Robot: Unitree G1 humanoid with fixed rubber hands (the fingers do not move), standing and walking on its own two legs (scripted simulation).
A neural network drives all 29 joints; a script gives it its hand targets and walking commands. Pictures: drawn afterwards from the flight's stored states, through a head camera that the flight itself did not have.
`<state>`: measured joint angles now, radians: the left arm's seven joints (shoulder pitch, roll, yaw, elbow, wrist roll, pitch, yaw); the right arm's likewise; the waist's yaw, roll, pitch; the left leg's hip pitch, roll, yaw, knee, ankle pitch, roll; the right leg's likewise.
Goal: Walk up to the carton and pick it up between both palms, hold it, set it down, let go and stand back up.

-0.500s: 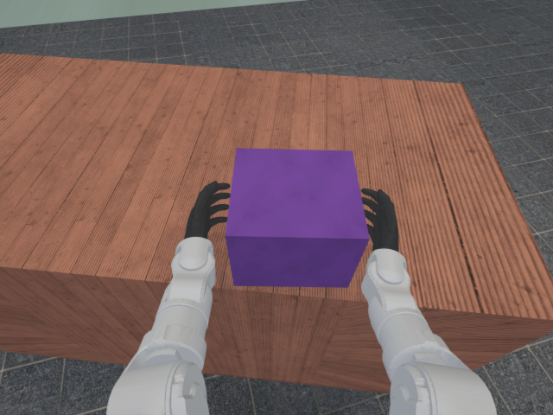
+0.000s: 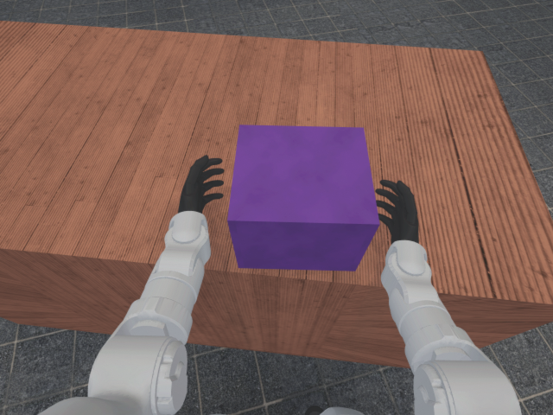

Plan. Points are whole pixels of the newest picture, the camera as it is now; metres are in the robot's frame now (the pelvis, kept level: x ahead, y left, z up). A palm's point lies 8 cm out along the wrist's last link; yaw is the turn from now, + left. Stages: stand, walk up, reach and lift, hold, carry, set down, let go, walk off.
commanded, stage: set down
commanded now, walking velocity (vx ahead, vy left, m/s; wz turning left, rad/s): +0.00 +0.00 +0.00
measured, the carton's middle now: (299, 200) +0.41 -0.02 +0.02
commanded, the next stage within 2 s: none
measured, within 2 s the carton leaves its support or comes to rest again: neither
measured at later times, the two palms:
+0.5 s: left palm (150, 170) +0.38 +0.17 +0.13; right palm (451, 202) +0.35 -0.22 +0.11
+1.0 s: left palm (137, 202) +0.35 +0.19 +0.11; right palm (457, 212) +0.33 -0.22 +0.11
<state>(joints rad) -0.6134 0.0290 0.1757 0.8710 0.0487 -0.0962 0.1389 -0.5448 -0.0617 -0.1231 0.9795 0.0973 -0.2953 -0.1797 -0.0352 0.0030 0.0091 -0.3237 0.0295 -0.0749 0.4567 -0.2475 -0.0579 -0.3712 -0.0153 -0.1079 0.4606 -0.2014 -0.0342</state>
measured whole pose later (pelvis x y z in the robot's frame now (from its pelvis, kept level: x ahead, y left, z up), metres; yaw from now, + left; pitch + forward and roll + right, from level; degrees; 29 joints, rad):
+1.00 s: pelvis -0.04 -0.01 +0.00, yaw +0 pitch +4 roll +0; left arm -0.57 0.21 0.15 0.47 -0.03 0.41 0.06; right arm -0.54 -0.21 -0.08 0.55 0.19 0.18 -0.12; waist -0.03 -0.02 -0.05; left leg -0.33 0.03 -0.08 0.45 -0.19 -0.06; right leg -0.38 -0.01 -0.11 0.46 -0.14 -0.03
